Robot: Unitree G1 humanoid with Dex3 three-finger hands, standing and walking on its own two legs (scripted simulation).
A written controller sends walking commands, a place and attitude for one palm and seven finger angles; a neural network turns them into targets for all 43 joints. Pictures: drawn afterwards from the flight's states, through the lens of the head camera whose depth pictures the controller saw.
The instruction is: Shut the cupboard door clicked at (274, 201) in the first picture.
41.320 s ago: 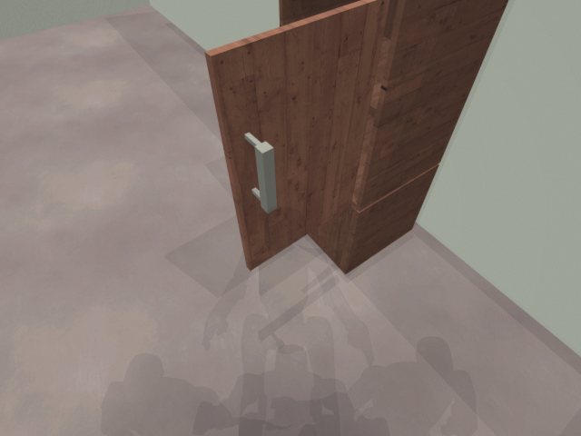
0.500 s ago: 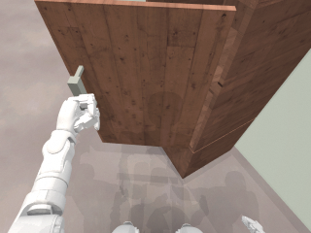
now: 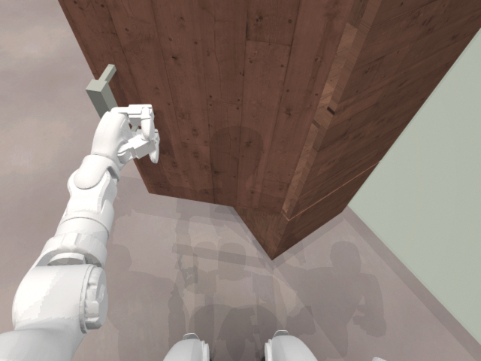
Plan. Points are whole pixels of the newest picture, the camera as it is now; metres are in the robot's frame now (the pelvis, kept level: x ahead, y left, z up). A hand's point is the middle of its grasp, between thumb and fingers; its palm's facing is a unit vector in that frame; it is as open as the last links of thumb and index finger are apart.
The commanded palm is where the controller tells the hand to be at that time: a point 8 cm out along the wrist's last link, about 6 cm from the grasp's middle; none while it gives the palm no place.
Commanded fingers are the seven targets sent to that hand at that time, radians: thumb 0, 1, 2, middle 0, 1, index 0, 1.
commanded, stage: push the door shut along its arc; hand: left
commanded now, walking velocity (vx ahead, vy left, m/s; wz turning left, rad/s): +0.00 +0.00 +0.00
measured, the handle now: (118, 112) +0.53 +0.20 +0.07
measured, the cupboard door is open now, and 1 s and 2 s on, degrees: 47 30 27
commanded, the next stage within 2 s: pull the fist back off the door in 0.82 s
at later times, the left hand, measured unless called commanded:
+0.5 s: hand (171, 118) +0.51 +0.10 +0.08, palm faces -0.35 -0.94 -0.03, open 3.0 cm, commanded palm +0.52 +0.13 +0.08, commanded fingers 0.00 0.90 0.90 -1.30 -1.50 -1.30 -1.50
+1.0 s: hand (192, 96) +0.56 +0.06 +0.09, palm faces -0.28 -0.96 +0.09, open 3.3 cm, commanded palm +0.55 +0.09 +0.08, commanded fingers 0.00 0.90 0.90 -1.30 -1.50 -1.30 -1.50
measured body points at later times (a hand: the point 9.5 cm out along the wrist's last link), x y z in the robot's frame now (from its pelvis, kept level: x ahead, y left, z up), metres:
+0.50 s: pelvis +0.00 +0.00 -0.02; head +0.12 +0.00 +0.42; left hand +0.52 +0.15 +0.09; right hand +0.00 -0.27 -0.13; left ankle +0.02 +0.09 -0.68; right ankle +0.01 -0.12 -0.68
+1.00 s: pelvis -0.01 +0.00 -0.04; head +0.15 +0.01 +0.39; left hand +0.57 +0.12 +0.08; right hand -0.02 -0.27 -0.14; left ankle +0.02 +0.09 -0.68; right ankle +0.01 -0.12 -0.68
